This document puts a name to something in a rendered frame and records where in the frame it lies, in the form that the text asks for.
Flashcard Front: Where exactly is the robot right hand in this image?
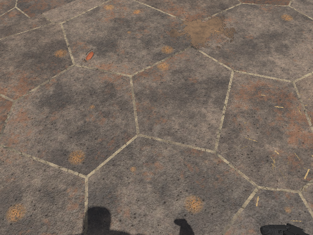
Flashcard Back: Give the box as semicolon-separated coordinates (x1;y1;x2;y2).
260;223;309;235

